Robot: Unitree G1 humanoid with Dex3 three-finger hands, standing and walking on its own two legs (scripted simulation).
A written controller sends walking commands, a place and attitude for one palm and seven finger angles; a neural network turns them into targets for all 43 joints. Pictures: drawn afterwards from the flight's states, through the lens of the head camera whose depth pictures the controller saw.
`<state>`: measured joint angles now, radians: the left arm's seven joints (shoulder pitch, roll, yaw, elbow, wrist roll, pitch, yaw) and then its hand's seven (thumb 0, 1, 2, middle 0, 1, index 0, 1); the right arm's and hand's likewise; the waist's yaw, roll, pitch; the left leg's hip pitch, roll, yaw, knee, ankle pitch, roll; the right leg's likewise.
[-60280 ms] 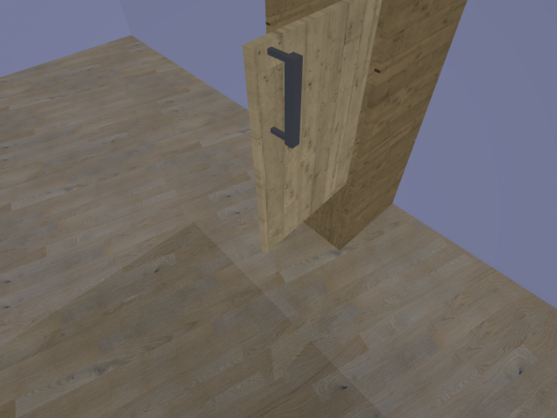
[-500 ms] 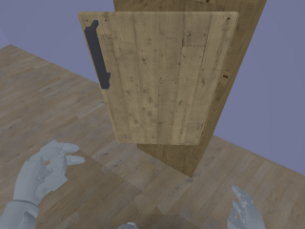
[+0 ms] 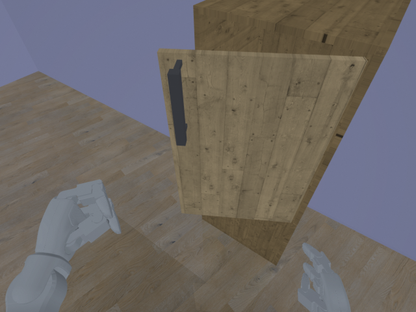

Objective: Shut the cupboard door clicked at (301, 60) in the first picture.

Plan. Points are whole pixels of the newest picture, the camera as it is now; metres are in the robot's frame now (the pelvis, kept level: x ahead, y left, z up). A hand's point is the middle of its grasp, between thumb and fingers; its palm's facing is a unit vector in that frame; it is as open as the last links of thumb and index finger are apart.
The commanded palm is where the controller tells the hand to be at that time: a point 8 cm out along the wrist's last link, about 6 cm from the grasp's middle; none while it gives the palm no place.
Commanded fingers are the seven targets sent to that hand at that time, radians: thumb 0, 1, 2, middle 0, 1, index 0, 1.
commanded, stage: raise the hand and make a fist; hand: left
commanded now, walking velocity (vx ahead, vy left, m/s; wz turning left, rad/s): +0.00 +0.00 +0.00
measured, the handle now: (180, 105) +0.48 +0.12 +0.17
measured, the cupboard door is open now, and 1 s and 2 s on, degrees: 29 29 29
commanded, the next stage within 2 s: bring the fist close to the handle in 0.68 s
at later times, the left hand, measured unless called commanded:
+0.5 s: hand (108, 204) +0.22 +0.18 +0.17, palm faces +0.05 -1.00 -0.06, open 3.1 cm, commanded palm +0.19 +0.22 +0.17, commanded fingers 0.00 0.90 0.90 -1.30 -1.50 -1.30 -1.50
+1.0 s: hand (129, 192) +0.25 +0.15 +0.17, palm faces +0.07 -0.99 -0.07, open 3.1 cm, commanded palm +0.22 +0.19 +0.17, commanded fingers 0.00 0.90 0.90 -1.30 -1.50 -1.30 -1.50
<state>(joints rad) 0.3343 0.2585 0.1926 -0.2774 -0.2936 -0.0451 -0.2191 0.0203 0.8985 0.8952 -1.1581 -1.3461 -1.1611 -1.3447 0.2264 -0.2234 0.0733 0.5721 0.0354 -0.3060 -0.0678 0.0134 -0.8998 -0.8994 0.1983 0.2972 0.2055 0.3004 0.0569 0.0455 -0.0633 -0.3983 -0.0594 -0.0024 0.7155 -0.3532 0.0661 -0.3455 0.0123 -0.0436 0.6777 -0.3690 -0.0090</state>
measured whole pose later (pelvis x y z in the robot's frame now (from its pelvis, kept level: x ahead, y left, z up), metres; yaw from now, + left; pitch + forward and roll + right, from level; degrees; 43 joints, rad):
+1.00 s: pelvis -0.01 -0.05 +0.01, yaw +0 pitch -3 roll +0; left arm 0.12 0.28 0.23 -0.19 -0.28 0.15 -0.19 0.02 0.90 0.90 -1.30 -1.50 -1.30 -1.50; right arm 0.21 -0.26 0.07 0.64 0.06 -0.25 -0.09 0.01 -0.90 -0.90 0.20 0.30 0.20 0.30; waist 0.05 0.07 -0.04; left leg -0.24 -0.02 -0.03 0.57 -0.28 0.01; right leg -0.19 0.06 -0.06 0.54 -0.31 -0.06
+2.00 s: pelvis +0.00 -0.03 +0.02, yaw -2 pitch -1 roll +0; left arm -0.36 0.19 0.12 0.24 -0.18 0.16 0.01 0.02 0.90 0.90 -1.29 -1.50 -1.30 -1.50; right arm 0.22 -0.24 0.06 0.63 0.06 -0.05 -0.06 0.01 -0.90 -0.90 0.20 0.30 0.20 0.30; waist 0.00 0.04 -0.03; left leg -0.23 -0.03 0.02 0.51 -0.27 0.03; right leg -0.21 0.04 -0.01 0.52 -0.29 -0.05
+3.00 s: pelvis +0.00 -0.03 +0.01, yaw -2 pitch +4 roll +0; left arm -0.82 0.32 0.18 0.90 -0.18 -0.07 -0.21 0.02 0.90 0.90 -1.30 -1.50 -1.31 -1.50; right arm 0.33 -0.29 0.04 0.68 0.06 -0.07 -0.06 0.01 -0.90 -0.90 0.20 0.30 0.20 0.30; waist -0.08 0.03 -0.03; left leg -0.37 -0.03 0.01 0.58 -0.28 0.04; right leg -0.35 0.04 -0.03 0.57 -0.31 -0.05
